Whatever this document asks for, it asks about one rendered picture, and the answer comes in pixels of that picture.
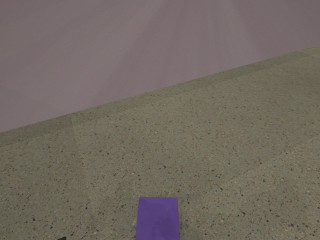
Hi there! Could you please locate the carton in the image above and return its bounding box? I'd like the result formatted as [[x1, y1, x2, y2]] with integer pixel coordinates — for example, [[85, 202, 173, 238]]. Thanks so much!
[[135, 197, 181, 240]]

